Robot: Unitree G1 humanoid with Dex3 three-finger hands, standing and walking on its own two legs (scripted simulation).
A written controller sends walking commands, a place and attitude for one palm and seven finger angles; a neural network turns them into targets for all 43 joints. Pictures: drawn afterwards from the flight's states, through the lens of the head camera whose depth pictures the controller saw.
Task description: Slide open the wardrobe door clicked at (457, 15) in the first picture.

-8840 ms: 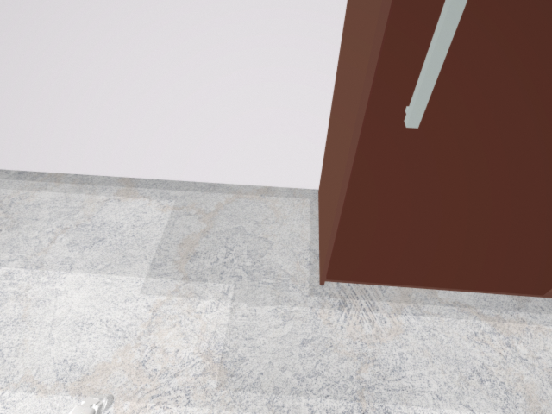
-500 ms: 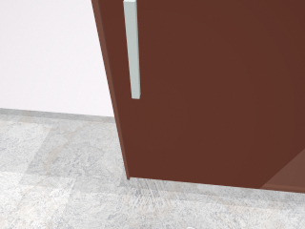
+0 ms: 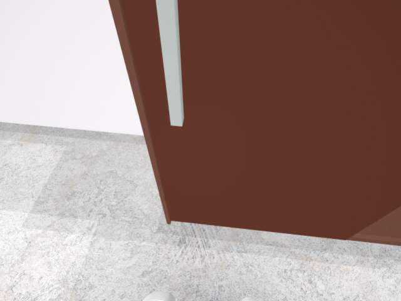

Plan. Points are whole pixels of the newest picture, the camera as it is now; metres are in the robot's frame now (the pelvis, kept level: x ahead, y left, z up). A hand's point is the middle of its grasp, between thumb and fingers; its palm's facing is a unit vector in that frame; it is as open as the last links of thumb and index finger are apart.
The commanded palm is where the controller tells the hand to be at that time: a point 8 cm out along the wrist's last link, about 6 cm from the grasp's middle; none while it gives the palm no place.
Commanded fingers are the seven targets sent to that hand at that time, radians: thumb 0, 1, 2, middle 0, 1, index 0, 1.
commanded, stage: come to a stop and stand still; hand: left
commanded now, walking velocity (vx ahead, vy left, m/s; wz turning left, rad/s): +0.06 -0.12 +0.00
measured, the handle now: (174, 58) +0.49 +0.09 +0.21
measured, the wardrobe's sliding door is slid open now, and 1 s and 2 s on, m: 0.00 0.00 0.00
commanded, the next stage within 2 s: look again from close up in 1.30 s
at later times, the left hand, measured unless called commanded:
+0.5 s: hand out of the picture -0.01 +0.20 -0.16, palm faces -0.01 -0.98 -0.17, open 7.4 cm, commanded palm none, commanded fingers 0.00 0.90 0.90 -0.20 -0.30 -0.20 -0.30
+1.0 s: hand out of the picture -0.07 +0.08 -0.17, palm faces +0.06 -0.99 -0.12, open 7.3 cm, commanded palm none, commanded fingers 0.00 0.90 0.90 -0.20 -0.30 -0.20 -0.30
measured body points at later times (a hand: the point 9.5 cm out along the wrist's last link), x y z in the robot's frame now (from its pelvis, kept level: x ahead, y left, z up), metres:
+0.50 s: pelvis -0.04 +0.02 +0.02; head -0.02 +0.03 +0.47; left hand -0.01 +0.25 -0.15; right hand -0.04 -0.22 -0.13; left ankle +0.01 +0.11 -0.73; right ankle -0.09 -0.13 -0.70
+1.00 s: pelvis -0.03 -0.05 +0.01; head -0.02 -0.05 +0.46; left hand -0.07 +0.14 -0.15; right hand -0.08 -0.24 -0.16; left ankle +0.00 +0.11 -0.73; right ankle -0.07 -0.12 -0.73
